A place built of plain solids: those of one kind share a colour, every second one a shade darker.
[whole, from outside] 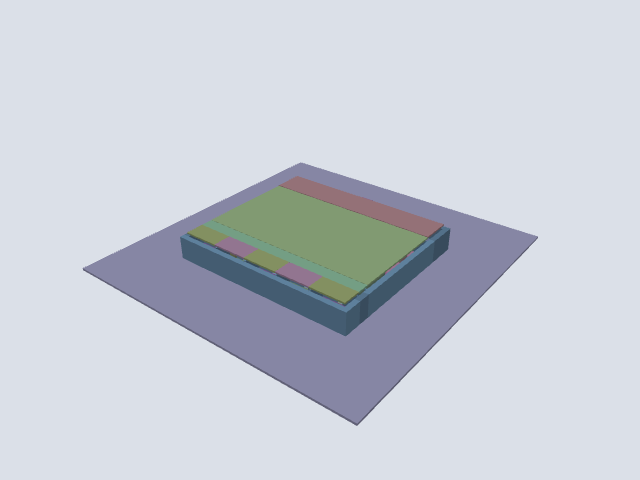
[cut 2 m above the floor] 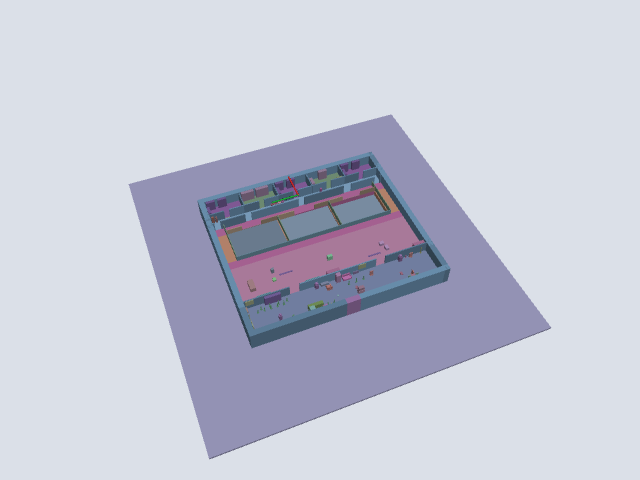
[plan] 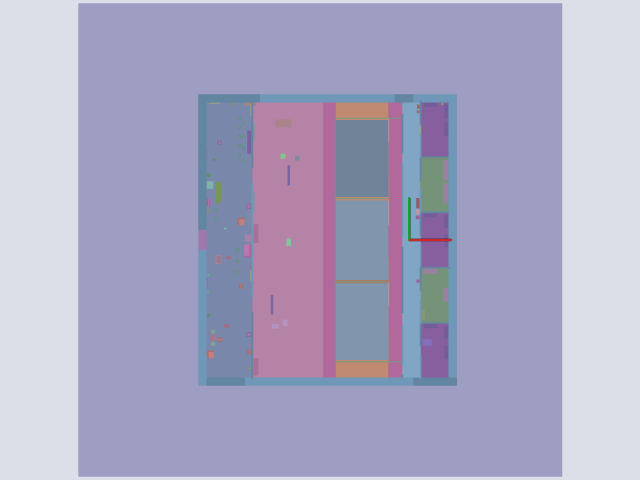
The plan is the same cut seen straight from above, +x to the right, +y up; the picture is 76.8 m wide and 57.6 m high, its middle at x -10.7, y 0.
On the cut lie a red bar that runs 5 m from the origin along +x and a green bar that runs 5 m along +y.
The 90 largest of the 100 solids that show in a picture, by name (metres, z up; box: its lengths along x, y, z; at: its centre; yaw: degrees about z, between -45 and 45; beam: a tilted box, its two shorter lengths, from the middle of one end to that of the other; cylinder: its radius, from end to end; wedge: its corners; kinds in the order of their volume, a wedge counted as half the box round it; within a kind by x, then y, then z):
{
 "ground_under_all_1": {"box": [58.09, 56.8, 0.4], "at": [-10.66, 0.0, -0.75]},
 "wall_1": {"box": [1.0, 16.3, 4.31], "at": [-24.81, -9.35, 1.55]},
 "wall_2": {"box": [1.0, 16.3, 4.31], "at": [-24.81, 9.35, 1.55]},
 "wall_3": {"box": [7.4, 1.0, 4.31], "at": [-21.61, -17.0, 1.55]},
 "wall_4": {"box": [7.4, 1.0, 4.31], "at": [-21.61, 17.0, 1.55]},
 "wall_5": {"box": [0.2, 8.07, 4.31], "at": [-18.81, -12.67, 1.55]},
 "wall_6": {"box": [0.2, 13.86, 4.31], "at": [-18.81, 0.0, 1.55]},
 "wall_7": {"box": [0.2, 8.07, 4.31], "at": [-18.81, 12.67, 1.55]},
 "wall_8": {"box": [19.79, 1.0, 4.31], "at": [-9.81, -17.0, 1.55]},
 "wall_9": {"box": [19.79, 1.0, 4.31], "at": [-9.81, 17.0, 1.55]},
 "wall_10": {"box": [0.2, 4.83, 4.31], "at": [-0.82, -12.67, 1.55]},
 "wall_11": {"box": [0.2, 7.92, 4.31], "at": [-0.82, -4.8, 1.55]},
 "wall_12": {"box": [0.2, 9.05, 4.31], "at": [-0.82, 4.79, 1.55]},
 "wall_13": {"box": [0.2, 4.62, 4.31], "at": [-0.82, 12.77, 1.55]},
 "wall_14": {"box": [4.0, 1.0, 4.31], "at": [0.28, -17.0, 1.55]},
 "wall_15": {"box": [4.0, 1.0, 4.31], "at": [0.28, 17.0, 1.55]},
 "wall_16": {"box": [0.2, 2.95, 4.31], "at": [1.38, -15.23, 1.55]},
 "wall_17": {"box": [0.2, 5.69, 4.31], "at": [1.38, -9.96, 1.55]},
 "wall_18": {"box": [0.2, 2.95, 4.31], "at": [1.38, -8.59, 1.55]},
 "wall_19": {"box": [0.2, 5.69, 4.31], "at": [1.38, -3.32, 1.55]},
 "wall_20": {"box": [0.2, 2.95, 4.31], "at": [1.38, 1.95, 1.55]},
 "wall_21": {"box": [0.2, 2.95, 4.31], "at": [1.38, 4.69, 1.55]},
 "wall_22": {"box": [0.2, 2.95, 4.31], "at": [1.38, 8.59, 1.55]},
 "wall_23": {"box": [0.2, 2.95, 4.31], "at": [1.38, 11.33, 1.55]},
 "wall_24": {"box": [0.2, 2.95, 4.31], "at": [1.38, 15.23, 1.55]},
 "wall_25": {"box": [5.25, 1.0, 4.31], "at": [3.1, -17.0, 1.55]},
 "wall_26": {"box": [3.65, 0.2, 4.31], "at": [3.1, -9.96, 1.55]},
 "wall_27": {"box": [3.65, 0.2, 4.31], "at": [3.1, -3.32, 1.55]},
 "wall_28": {"box": [3.65, 0.2, 4.31], "at": [3.1, 3.32, 1.55]},
 "wall_29": {"box": [3.65, 0.2, 4.31], "at": [3.1, 9.96, 1.55]},
 "wall_30": {"box": [5.25, 1.0, 4.31], "at": [3.1, 17.0, 1.55]},
 "wall_31": {"box": [1.0, 8.44, 4.31], "at": [5.23, -13.28, 1.55]},
 "wall_32": {"box": [1.0, 8.44, 4.31], "at": [5.23, -6.64, 1.55]},
 "wall_33": {"box": [1.0, 8.44, 4.31], "at": [5.23, 0.0, 1.55]},
 "wall_34": {"box": [1.0, 8.44, 4.31], "at": [5.23, 6.64, 1.55]},
 "wall_35": {"box": [1.0, 8.44, 4.31], "at": [5.23, 13.28, 1.55]},
 "floor_yard_1": {"box": [8.5, 33.2, 1.54], "at": [-14.56, 0.0, 0.17]},
 "floor_lobby_1": {"box": [5.6, 33.2, 1.54], "at": [-21.61, 0.0, 0.17]},
 "floor_plot_1": {"box": [6.29, 9.2, 0.6], "at": [-5.67, -9.8, -0.3]},
 "floor_plot_2": {"box": [6.29, 9.55, 1.28], "at": [-5.67, -0.03, 0.04]},
 "floor_plot_3": {"box": [6.29, 9.25, 1.54], "at": [-5.67, 9.78, 0.17]},
 "ceil_hall_1": {"box": [17.99, 33.2, 0.3], "at": [-9.81, 0.0, 4.39]},
 "floor_walkway_1": {"box": [1.5, 33.2, 1.54], "at": [-9.56, 0.0, 0.17]},
 "floor_walkway_2": {"box": [1.7, 33.2, 1.54], "at": [-1.67, 0.0, 0.17]},
 "floor_back_corridor_1": {"box": [2.2, 33.2, 1.54], "at": [0.28, 0.0, 0.17]},
 "floor_store_1": {"box": [3.45, 6.64, 1.54], "at": [3.1, -13.28, 0.17]},
 "floor_store_2": {"box": [3.45, 6.64, 1.54], "at": [3.1, 0.0, 0.17]},
 "floor_store_3": {"box": [3.45, 6.64, 1.54], "at": [3.1, 13.28, 0.17]},
 "floor_office_1": {"box": [3.45, 6.64, 1.54], "at": [3.1, -6.64, 0.17]},
 "floor_office_2": {"box": [3.45, 6.64, 1.54], "at": [3.1, 6.64, 0.17]},
 "ceil_lobby_1": {"box": [5.6, 33.2, 0.3], "at": [-21.61, 0.0, 4.49]},
 "floor_baulk_1": {"box": [6.29, 2.2, 1.54], "at": [-5.66, -15.5, 0.17]},
 "floor_baulk_2": {"box": [6.29, 0.4, 1.54], "at": [-5.66, -5.0, 0.17]},
 "floor_baulk_3": {"box": [6.29, 0.4, 1.54], "at": [-5.66, 4.95, 0.17]},
 "floor_baulk_4": {"box": [6.29, 2.2, 1.54], "at": [-5.66, 15.5, 0.17]},
 "ceil_back_corridor_1": {"box": [2.2, 33.2, 0.3], "at": [0.28, 0.0, 4.34]},
 "ceil_store_1": {"box": [3.45, 6.64, 0.3], "at": [3.1, -13.28, 4.34]},
 "ceil_store_2": {"box": [3.45, 6.64, 0.3], "at": [3.1, 0.0, 4.34]},
 "ceil_store_3": {"box": [3.45, 6.64, 0.3], "at": [3.1, 13.28, 4.34]},
 "shelves_store_1": {"box": [1.6, 0.5, 2.0], "at": [2.53, -10.34, 1.94]},
 "shelves_store_2": {"box": [1.6, 0.5, 2.0], "at": [2.53, 2.94, 1.94]},
 "shelves_store_3": {"box": [1.6, 0.5, 2.0], "at": [2.53, 16.22, 1.94]},
 "shelves_store_4": {"box": [0.5, 1.6, 2.0], "at": [4.45, -13.51, 1.94]},
 "shelves_store_5": {"box": [0.5, 1.6, 2.0], "at": [4.45, -11.11, 1.94]},
 "shelves_store_6": {"box": [0.5, 1.6, 2.0], "at": [4.45, -0.08, 1.94]},
 "shelves_store_7": {"box": [0.5, 1.6, 2.0], "at": [4.45, 2.17, 1.94]},
 "shelves_store_8": {"box": [0.5, 1.6, 2.0], "at": [4.45, 13.3, 1.94]},
 "shelves_store_9": {"box": [0.5, 1.6, 2.0], "at": [4.45, 15.45, 1.94]},
 "ceil_office_1": {"box": [3.45, 6.64, 0.3], "at": [3.1, -6.64, 4.34]},
 "ceil_office_2": {"box": [3.45, 6.64, 0.3], "at": [3.1, 6.64, 4.34]},
 "door_leaf_1": {"box": [0.97, 2.4, 4.81], "at": [-24.82, 0.0, 1.8]},
 "cabinets_office_1": {"box": [1.65, 0.6, 2.0], "at": [2.56, -3.75, 1.94]},
 "cabinets_office_2": {"box": [0.6, 1.65, 2.0], "at": [4.4, -6.54, 1.94]},
 "cabinets_office_3": {"box": [0.6, 2.4, 2.0], "at": [4.4, 5.61, 1.94]},
 "cabinets_office_4": {"box": [0.6, 2.4, 2.0], "at": [4.4, 8.41, 1.94]},
 "rail_far_1": {"box": [0.12, 29.32, 2.59], "at": [-8.87, 0.0, 0.69]},
 "rail_baulk_1": {"box": [6.29, 0.12, 2.59], "at": [-5.67, -5.0, 0.69]},
 "rail_baulk_2": {"box": [6.29, 0.12, 2.59], "at": [-5.67, 4.95, 0.69]},
 "rail_baulk_3": {"box": [7.89, 0.12, 2.59], "at": [-4.87, -14.6, 0.69]},
 "rail_baulk_4": {"box": [7.89, 0.12, 2.59], "at": [-4.87, 14.6, 0.69]},
 "cabinets_hall_1": {"box": [0.6, 2.05, 2.0], "at": [-18.38, -15.22, 1.94]},
 "cabinets_hall_2": {"box": [0.6, 2.25, 2.0], "at": [-18.38, 0.78, 1.94]},
 "lockers_lobby_1": {"box": [0.5, 2.75, 1.8], "at": [-19.19, 11.72, 1.84]},
 "step_cable_cover_1": {"box": [0.3, 2.35, 1.57], "at": [-16.47, -7.78, 0.19]},
 "step_cable_cover_2": {"box": [0.3, 2.4, 1.58], "at": [-14.46, 7.78, 0.19]},
 "desk_lobby_1": {"box": [0.6, 2.55, 1.05], "at": [-22.88, 5.67, 1.46]},
 "step_strewn_rostrum_low_1": {"box": [1.11, 0.83, 1.71], "at": [2.17, -12.28, 0.25]},
 "console_hall_1": {"box": [2.0, 0.95, 0.79], "at": [-15.08, 14.01, 1.33]},
 "machine_lobby_1": {"box": [0.8, 0.9, 1.73], "at": [-23.88, 6.6, 1.91]},
 "drinks_machine_lobby_1": {"box": [0.75, 0.8, 1.85], "at": [-19.32, 0.25, 1.86]}
}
